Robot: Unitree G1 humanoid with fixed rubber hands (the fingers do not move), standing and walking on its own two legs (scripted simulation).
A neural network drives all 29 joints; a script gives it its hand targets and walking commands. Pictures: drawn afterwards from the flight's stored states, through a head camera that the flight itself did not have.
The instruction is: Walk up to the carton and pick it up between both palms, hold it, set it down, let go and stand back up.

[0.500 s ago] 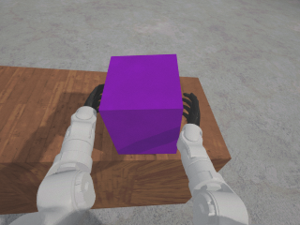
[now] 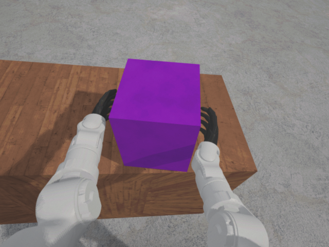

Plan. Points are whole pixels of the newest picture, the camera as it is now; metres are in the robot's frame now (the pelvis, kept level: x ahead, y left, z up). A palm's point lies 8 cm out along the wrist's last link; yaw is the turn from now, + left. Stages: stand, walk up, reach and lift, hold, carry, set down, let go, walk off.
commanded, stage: set down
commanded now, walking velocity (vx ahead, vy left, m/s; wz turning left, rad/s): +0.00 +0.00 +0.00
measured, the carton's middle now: (159, 118) +0.44 -0.03 +0.00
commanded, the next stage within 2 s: none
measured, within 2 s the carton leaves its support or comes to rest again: neither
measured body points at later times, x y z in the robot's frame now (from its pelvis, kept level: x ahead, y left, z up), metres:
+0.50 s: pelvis +0.00 +0.01 +0.00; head +0.05 +0.06 +0.44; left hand +0.43 +0.13 +0.03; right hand +0.35 -0.15 +0.03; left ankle +0.00 +0.11 -0.75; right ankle -0.04 -0.14 -0.75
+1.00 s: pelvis -0.01 +0.01 +0.00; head +0.05 +0.07 +0.44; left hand +0.43 +0.12 +0.03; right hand +0.34 -0.15 +0.02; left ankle +0.00 +0.11 -0.75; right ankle -0.04 -0.14 -0.75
